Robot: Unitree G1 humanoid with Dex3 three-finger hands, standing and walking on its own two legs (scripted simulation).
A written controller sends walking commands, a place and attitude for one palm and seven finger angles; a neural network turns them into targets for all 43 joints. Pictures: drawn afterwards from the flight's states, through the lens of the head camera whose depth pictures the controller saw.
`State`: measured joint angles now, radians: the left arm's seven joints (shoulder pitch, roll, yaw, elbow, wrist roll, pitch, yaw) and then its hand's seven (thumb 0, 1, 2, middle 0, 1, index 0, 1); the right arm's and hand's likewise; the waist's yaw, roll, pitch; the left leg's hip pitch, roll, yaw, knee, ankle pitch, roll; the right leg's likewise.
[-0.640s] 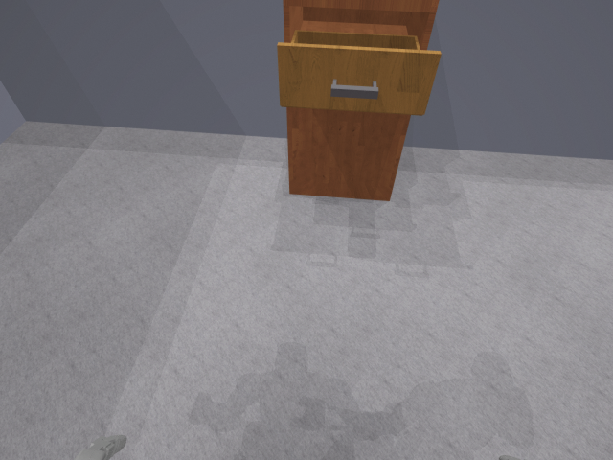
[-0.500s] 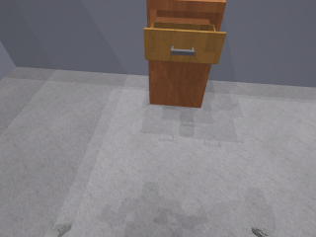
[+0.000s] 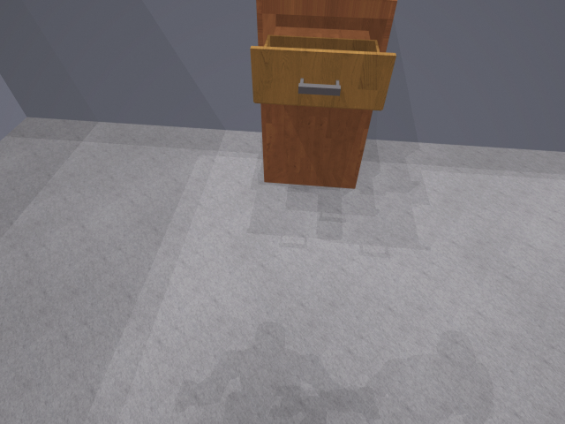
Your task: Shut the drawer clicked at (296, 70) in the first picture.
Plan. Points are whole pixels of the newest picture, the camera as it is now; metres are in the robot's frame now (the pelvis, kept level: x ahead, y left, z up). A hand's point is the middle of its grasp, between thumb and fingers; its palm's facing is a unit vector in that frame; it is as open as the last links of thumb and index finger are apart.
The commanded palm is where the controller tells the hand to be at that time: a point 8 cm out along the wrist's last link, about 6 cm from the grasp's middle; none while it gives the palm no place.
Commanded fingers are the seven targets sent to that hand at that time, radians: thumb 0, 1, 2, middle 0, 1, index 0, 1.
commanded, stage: stand and wait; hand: left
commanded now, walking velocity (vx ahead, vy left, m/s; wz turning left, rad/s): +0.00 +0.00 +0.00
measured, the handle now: (319, 85) +1.06 -0.05 -0.04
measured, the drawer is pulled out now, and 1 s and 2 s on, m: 0.30 0.30 0.30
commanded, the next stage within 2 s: look at it before walking up in 0.32 s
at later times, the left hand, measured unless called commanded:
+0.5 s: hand out of the picture +0.06 +0.24 -0.15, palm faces -0.03 -0.94 -0.33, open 7.3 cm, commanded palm none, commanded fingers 0.00 0.90 0.90 -0.20 -0.30 -0.20 -0.30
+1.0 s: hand out of the picture +0.06 +0.25 -0.15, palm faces -0.03 -0.94 -0.33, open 7.3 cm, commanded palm none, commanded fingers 0.00 0.90 0.90 -0.20 -0.30 -0.20 -0.30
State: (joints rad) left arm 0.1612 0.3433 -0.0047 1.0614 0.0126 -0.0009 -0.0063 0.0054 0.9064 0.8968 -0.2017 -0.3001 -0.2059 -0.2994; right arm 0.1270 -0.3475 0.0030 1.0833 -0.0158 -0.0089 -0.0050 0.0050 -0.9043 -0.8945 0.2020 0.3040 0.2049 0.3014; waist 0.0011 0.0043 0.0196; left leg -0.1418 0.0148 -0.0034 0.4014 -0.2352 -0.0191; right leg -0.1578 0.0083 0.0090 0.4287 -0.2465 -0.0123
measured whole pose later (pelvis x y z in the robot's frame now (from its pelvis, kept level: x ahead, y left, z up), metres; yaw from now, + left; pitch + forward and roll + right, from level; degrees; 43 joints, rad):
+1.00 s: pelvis -0.01 +0.00 +0.00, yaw +0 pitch -1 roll +0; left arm 0.15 0.34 0.00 1.09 0.01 -0.01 -0.01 0.00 0.91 0.90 -0.20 -0.30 -0.21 -0.30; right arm 0.12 -0.33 0.01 1.12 -0.01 -0.02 0.00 0.00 -0.90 -0.89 0.20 0.30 0.21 0.30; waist 0.00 0.00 0.01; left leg -0.13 0.02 0.00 0.36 -0.20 -0.02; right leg -0.15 0.01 0.01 0.38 -0.21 -0.01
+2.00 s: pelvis +0.31 -0.05 -0.02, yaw -27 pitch -1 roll -1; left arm 0.45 0.18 0.06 1.09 0.02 -0.03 0.01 0.01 0.91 0.90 -0.20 -0.30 -0.20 -0.30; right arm 0.12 -0.13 -0.02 0.93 -0.03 -0.08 0.01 0.00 -0.91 -0.89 0.20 0.30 0.20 0.30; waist 0.05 -0.04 0.03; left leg -0.38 0.05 0.17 0.66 -0.26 0.07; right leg -0.27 0.04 0.06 1.19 -0.45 -0.05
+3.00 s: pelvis +0.50 -0.12 -0.02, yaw -38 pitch +0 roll -2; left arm 0.20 0.20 0.07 0.95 0.02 0.04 0.02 0.00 0.91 0.90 -0.20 -0.30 -0.20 -0.30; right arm 0.25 -0.14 -0.03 0.97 -0.03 0.02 -0.01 0.00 -0.92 -0.89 0.20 0.30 0.20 0.30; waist -0.01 -0.05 0.02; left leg -0.32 0.02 0.06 0.65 -0.33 0.06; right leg -0.38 -0.04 -0.12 0.84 -0.45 0.02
